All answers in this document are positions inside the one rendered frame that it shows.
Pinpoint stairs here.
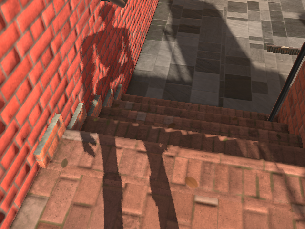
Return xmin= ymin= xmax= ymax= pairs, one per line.
xmin=80 ymin=94 xmax=305 ymax=166

